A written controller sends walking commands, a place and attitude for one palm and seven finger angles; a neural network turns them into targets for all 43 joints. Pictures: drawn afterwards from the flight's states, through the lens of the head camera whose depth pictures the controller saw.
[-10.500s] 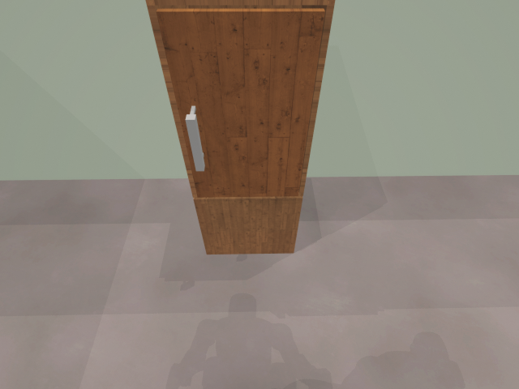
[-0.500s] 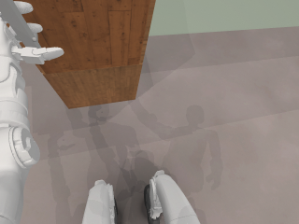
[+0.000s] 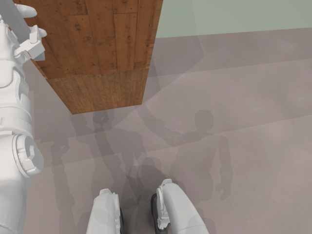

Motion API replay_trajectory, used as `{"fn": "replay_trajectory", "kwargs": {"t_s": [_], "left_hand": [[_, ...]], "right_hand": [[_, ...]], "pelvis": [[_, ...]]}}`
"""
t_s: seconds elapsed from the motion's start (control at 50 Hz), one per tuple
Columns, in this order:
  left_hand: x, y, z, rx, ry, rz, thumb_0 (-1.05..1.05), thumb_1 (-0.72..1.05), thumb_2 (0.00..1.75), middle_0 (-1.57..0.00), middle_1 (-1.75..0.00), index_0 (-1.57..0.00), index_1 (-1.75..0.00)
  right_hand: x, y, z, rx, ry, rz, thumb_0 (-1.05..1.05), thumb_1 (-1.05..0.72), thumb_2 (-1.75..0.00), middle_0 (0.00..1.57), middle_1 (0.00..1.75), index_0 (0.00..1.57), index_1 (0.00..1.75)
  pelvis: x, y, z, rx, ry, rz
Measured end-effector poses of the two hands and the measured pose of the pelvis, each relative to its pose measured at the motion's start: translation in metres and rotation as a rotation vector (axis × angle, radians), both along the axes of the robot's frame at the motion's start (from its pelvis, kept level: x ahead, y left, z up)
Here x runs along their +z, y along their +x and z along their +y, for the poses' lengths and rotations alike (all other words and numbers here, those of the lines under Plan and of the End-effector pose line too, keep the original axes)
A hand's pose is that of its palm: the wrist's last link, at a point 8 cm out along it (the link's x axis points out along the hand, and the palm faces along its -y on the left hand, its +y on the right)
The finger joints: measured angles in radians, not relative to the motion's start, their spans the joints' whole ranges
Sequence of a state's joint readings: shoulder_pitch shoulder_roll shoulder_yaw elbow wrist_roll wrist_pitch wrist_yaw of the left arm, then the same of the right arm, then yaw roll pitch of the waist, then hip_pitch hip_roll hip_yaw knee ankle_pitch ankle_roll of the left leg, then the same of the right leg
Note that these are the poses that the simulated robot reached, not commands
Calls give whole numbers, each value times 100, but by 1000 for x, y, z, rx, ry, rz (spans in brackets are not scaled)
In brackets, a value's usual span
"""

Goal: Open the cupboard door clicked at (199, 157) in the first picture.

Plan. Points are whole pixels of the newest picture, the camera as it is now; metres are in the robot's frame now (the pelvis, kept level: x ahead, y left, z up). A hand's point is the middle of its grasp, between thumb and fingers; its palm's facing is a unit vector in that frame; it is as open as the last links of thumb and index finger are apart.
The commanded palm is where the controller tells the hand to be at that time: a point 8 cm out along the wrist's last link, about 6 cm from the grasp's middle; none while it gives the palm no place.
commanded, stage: pull the door open along its arc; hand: left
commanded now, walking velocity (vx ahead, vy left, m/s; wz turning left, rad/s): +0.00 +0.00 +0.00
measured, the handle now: (21, 22) +0.60 +0.24 +0.06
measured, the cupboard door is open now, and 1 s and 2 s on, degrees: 1 43 48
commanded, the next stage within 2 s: open thumb and fingers to let go in 1.06 s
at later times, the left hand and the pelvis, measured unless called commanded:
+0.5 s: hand (51, 77) +0.47 +0.18 +0.05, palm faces +0.07 -1.00 -0.01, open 6.1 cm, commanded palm +0.40 +0.22 +0.05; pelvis +0.02 +0.00 +0.03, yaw +0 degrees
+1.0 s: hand (108, 116) +0.37 +0.07 +0.05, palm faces +0.46 -0.89 -0.03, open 6.4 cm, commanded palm +0.30 +0.11 +0.05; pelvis +0.02 -0.04 +0.03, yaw +4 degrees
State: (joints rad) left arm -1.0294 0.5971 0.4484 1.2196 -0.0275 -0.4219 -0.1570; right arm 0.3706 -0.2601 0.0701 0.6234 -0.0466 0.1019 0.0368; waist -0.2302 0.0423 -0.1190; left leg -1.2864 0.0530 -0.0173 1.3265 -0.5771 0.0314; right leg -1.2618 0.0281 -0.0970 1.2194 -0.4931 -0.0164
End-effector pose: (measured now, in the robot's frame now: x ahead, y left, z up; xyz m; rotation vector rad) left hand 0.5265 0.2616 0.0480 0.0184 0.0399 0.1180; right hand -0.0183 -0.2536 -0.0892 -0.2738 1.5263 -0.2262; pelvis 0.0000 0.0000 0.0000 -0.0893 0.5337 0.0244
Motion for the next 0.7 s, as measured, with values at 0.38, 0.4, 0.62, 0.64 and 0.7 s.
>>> {"fn": "replay_trajectory", "kwargs": {"t_s": [0.38, 0.4, 0.62, 0.64, 0.7], "left_hand": [[0, -38, -12, -23, 4, -10, 1, 71, 74, -38, -135, -36, -135], [0, -45, -14, -27, 4, -10, 1, 70, 73, -38, -135, -36, -135], [-1, -137, -73, 152, -84, -26, 2, 65, 69, -36, -133, -37, -135], [-1, -144, -81, 179, -82, -26, 2, 65, 69, -35, -133, -37, -135], [1, -161, -101, 252, -64, -25, 2, 64, 69, -36, -132, -37, -134]], "right_hand": [[5, 33, 1, -16, 45, -84, 0, -91, -90, 20, 30, 20, 30], [6, 38, 1, -16, 51, -98, 0, -91, -90, 20, 30, 20, 30], [18, 129, 6, 92, 109, -353, 0, -91, -90, 20, 30, 20, 30], [18, 138, 7, 108, 116, -377, 0, -91, -90, 20, 30, 20, 30], [17, 164, 11, 153, 137, -440, 0, -91, -90, 20, 30, 20, 30]], "pelvis": [[16, 12, -1, -19, 25, -38], [18, 13, -1, -20, 27, -44], [34, 26, -4, -26, 56, -108], [34, 26, -5, -26, 60, -114], [32, 25, -9, -21, 71, -131]]}}
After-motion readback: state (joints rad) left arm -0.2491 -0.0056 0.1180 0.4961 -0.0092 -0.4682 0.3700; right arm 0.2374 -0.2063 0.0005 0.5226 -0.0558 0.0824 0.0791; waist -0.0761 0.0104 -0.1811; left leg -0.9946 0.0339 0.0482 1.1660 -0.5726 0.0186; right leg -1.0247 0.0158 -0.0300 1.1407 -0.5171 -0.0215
